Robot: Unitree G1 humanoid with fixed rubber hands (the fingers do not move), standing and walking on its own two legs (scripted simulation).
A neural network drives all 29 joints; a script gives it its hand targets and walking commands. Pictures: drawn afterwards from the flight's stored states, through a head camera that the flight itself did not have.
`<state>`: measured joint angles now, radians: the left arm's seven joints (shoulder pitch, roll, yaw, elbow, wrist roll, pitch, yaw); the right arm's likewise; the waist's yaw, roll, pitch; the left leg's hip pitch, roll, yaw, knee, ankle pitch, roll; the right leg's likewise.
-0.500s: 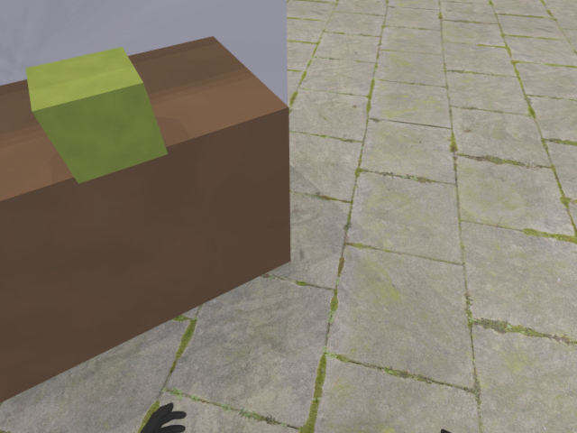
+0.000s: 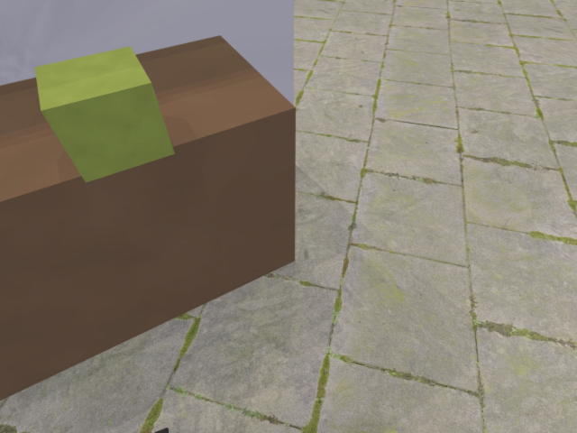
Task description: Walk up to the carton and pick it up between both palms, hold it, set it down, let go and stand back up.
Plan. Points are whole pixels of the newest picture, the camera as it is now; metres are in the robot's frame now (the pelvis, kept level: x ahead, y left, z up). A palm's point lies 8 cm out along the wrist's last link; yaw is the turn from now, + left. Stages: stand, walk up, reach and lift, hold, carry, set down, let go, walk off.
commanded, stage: stand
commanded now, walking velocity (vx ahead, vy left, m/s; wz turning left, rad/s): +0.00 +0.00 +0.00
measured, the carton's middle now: (108, 112) +0.72 +0.44 +0.05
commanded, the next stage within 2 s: walk up in 1.62 s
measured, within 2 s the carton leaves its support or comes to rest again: neither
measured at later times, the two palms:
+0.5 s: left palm out of the picture +0.06 +0.23 -0.12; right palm out of the picture +0.05 -0.22 -0.13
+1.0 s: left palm out of the picture -0.02 +0.20 -0.13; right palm out of the picture -0.02 -0.20 -0.14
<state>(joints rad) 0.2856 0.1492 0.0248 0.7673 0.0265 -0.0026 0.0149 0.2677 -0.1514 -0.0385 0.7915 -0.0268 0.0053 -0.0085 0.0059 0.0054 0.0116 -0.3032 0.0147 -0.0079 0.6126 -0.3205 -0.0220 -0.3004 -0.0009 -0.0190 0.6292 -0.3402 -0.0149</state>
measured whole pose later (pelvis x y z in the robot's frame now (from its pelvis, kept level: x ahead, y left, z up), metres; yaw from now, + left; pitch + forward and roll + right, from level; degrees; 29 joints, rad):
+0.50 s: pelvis +0.01 +0.00 +0.01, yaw +0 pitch -1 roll +0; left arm 0.27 0.15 0.05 0.94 0.02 -0.01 0.04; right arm 0.29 -0.14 -0.04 0.95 -0.02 0.00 -0.04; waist 0.00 0.01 0.02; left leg -0.21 0.02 -0.01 0.54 -0.31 -0.03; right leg -0.20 0.01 -0.02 0.54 -0.32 -0.02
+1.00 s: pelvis +0.00 -0.01 +0.01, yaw +0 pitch -3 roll +0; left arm 0.31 0.10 0.02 1.11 0.01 0.00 0.05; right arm 0.31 -0.09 -0.03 1.12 -0.02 0.01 -0.05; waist 0.01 0.01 0.04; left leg -0.16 0.03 -0.01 0.46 -0.25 -0.03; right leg -0.15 0.01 -0.03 0.47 -0.26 -0.02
